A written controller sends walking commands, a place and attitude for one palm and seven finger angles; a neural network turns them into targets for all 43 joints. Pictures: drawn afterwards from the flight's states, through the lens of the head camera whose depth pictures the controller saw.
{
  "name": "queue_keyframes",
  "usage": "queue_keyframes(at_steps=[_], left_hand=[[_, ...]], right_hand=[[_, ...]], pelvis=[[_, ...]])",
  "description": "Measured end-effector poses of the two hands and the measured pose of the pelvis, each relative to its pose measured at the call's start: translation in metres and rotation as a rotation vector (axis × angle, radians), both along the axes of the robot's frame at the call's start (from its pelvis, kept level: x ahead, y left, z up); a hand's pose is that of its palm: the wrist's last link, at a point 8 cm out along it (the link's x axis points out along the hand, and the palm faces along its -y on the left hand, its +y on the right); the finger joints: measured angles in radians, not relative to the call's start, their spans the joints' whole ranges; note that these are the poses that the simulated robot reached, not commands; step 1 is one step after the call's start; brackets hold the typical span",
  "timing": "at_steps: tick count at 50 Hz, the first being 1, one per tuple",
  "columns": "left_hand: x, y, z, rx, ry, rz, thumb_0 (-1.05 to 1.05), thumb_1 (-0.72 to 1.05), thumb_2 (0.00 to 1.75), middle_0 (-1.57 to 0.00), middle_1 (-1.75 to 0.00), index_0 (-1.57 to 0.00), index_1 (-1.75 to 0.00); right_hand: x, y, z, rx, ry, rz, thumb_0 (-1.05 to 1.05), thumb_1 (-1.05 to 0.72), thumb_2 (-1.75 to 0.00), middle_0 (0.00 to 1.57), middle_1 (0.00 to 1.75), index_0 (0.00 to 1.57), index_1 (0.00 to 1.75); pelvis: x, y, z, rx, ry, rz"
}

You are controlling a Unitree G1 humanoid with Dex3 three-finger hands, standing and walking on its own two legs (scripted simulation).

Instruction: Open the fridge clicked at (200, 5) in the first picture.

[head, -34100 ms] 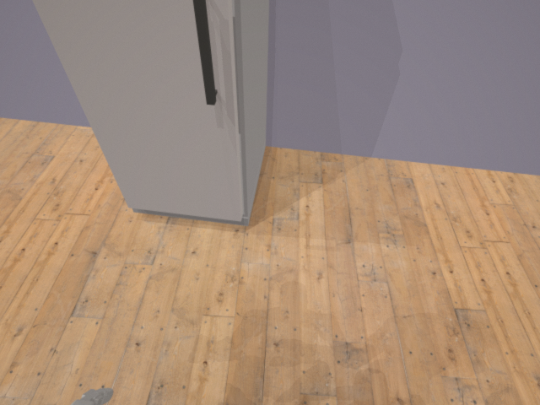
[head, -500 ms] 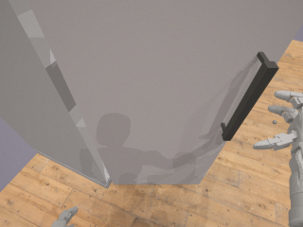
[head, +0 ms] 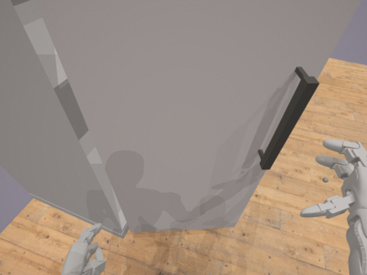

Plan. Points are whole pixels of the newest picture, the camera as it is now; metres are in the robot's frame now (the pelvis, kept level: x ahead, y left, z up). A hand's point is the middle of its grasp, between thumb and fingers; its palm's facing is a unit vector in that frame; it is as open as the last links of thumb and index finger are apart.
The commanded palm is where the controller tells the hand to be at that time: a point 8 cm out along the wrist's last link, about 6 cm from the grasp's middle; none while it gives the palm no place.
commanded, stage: slip the hand off the handle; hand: right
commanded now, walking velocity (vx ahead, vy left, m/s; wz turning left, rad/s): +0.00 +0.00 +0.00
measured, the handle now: (279, 125) +0.44 -0.22 +0.11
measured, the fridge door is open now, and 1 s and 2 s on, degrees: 65 65 65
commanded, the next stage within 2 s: draw the hand back to the body in 0.12 s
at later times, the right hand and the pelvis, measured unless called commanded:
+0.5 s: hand (335, 189) +0.25 -0.25 +0.13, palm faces +0.19 +0.98 -0.03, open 14.7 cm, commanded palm +0.21 -0.30 +0.13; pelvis +0.01 +0.01 +0.01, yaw +0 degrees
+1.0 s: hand (365, 206) +0.22 -0.28 +0.14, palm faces +0.45 +0.83 -0.32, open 13.1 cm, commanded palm +0.17 -0.31 +0.17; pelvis +0.01 +0.00 +0.02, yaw +0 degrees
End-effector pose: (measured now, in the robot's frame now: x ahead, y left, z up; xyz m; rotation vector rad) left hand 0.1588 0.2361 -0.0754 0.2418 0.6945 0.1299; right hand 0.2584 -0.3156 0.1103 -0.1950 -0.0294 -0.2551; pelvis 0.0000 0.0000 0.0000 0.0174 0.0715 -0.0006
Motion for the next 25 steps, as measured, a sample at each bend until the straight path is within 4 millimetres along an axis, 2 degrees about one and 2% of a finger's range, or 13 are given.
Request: queue_keyframes(at_steps=[6, 13, 16, 21, 25], left_hand=[[0.011, -0.003, 0.005, -0.010, -0.046, -0.026, 0.01, 0.90, 0.90, -0.20, -0.30, -0.20, -0.30], [0.011, -0.003, 0.003, -0.012, -0.050, -0.038, 0.01, 0.90, 0.90, -0.20, -0.30, -0.20, -0.30], [0.009, -0.001, 0.003, -0.005, -0.046, -0.025, 0.01, 0.90, 0.90, -0.20, -0.30, -0.20, -0.30], [0.008, 0.001, 0.010, -0.009, -0.091, -0.011, 0.02, 0.90, 0.90, -0.20, -0.30, -0.20, -0.30], [0.009, 0.002, 0.017, -0.026, -0.132, -0.004, 0.02, 0.90, 0.90, -0.20, -0.30, -0.20, -0.30]], right_hand=[[-0.017, 0.007, 0.000, -0.002, 0.007, 0.001, -0.02, 0.55, -0.20, 0.25, 1.15, 0.26, 1.15], [-0.032, 0.012, 0.002, -0.012, 0.002, -0.006, -0.02, 0.55, -0.20, 0.25, 1.15, 0.26, 1.15], [-0.032, 0.009, 0.002, 0.172, -0.048, 0.012, -0.02, 0.55, -0.20, 0.25, 1.15, 0.26, 1.15], [-0.029, 0.010, 0.014, 0.166, -0.032, 0.057, -0.02, 0.55, -0.20, 0.25, 1.15, 0.25, 1.15], [-0.036, 0.013, 0.025, 0.157, -0.034, 0.073, -0.02, 0.55, -0.20, 0.25, 1.15, 0.25, 1.15]], pelvis=[[0.001, 0.003, 0.001, -0.002, -0.010, -0.004], [0.001, 0.007, 0.001, -0.004, -0.020, -0.009], [0.001, 0.008, 0.002, -0.001, -0.036, -0.016], [0.005, 0.009, 0.006, -0.005, -0.051, -0.009], [0.006, 0.008, 0.008, -0.009, -0.057, 0.000]])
